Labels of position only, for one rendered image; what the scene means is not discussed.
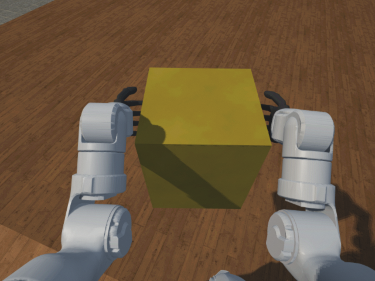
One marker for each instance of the robot right forearm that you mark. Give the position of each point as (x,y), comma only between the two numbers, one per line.
(307,151)

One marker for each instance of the right robot hand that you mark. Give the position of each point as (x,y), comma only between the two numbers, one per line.
(281,105)

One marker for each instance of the left robot hand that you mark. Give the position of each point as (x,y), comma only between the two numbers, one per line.
(121,98)

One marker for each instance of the carton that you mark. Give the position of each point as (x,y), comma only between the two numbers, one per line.
(201,137)

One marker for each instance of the robot right shin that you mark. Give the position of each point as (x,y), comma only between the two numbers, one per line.
(222,271)

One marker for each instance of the right robot upper arm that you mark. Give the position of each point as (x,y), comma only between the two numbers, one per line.
(308,245)

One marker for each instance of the robot left forearm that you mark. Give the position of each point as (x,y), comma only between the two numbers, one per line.
(103,130)

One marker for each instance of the left robot upper arm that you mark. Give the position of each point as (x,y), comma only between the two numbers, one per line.
(94,236)

